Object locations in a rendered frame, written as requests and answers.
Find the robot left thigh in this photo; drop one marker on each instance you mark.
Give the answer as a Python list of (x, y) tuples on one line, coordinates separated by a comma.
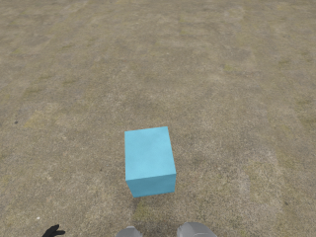
[(129, 232)]

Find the robot left hand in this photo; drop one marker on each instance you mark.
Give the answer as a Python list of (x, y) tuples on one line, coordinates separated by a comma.
[(52, 231)]

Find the robot right thigh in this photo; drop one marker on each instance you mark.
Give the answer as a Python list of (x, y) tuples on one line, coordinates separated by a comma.
[(194, 229)]

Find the robot thigh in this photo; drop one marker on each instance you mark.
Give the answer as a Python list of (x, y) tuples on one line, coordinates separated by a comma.
[(129, 232), (194, 229)]

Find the carton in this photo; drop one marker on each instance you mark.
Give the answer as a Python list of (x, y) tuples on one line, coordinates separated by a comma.
[(149, 163)]

